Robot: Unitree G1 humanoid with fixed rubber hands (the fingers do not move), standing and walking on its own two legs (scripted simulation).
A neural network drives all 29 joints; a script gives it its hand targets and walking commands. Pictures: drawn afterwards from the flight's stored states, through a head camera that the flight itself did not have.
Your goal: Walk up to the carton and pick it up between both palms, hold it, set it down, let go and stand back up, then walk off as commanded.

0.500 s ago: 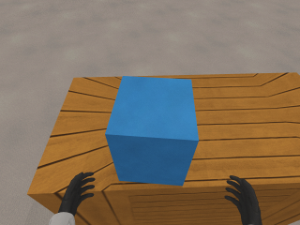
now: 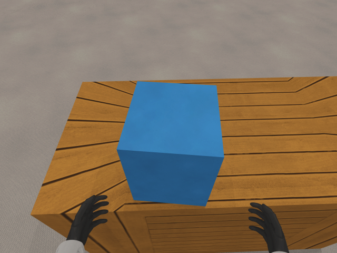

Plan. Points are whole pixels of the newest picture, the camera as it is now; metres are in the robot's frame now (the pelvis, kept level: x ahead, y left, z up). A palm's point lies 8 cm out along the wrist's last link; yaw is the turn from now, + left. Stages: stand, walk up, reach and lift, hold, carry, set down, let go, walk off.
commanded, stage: set down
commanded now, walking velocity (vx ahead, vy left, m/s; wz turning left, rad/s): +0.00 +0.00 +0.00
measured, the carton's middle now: (172, 146) +0.37 +0.00 +0.03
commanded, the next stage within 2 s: let go in 0.38 s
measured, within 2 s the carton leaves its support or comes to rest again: neither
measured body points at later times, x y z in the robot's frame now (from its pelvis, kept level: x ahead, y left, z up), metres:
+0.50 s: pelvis +0.00 +0.00 +0.00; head +0.01 -0.02 +0.45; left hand +0.19 +0.21 -0.03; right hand +0.18 -0.23 -0.07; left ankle +0.02 +0.11 -0.75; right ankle -0.04 -0.11 -0.75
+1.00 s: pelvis +0.00 +0.00 -0.01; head +0.00 -0.02 +0.44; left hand +0.19 +0.21 -0.03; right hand +0.16 -0.27 -0.09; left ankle +0.02 +0.11 -0.75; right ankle -0.04 -0.11 -0.75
